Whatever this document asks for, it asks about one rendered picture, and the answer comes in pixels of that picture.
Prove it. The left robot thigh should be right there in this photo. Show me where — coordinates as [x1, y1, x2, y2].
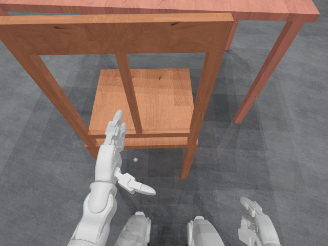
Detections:
[115, 215, 151, 246]

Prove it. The left robot forearm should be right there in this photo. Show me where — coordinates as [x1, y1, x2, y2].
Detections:
[67, 181, 117, 246]

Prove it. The robot thigh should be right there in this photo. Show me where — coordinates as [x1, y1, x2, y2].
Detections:
[187, 219, 225, 246]
[115, 215, 151, 246]

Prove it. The right robot hand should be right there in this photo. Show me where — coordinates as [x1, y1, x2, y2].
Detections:
[238, 197, 280, 246]

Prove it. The right robot thigh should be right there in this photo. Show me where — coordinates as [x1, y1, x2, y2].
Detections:
[187, 219, 225, 246]

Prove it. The table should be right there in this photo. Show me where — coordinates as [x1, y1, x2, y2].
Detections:
[0, 0, 320, 124]

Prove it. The chair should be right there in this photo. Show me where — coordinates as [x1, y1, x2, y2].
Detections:
[0, 13, 234, 179]

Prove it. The left robot hand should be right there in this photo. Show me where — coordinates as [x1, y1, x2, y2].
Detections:
[95, 109, 156, 195]

